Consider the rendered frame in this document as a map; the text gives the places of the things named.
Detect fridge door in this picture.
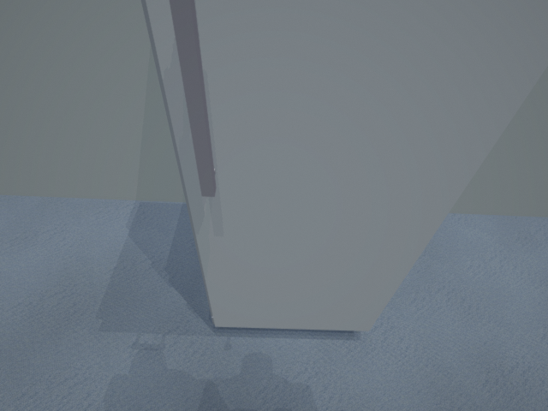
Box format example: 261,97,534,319
146,0,548,331

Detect handle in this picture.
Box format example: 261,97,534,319
170,0,216,197

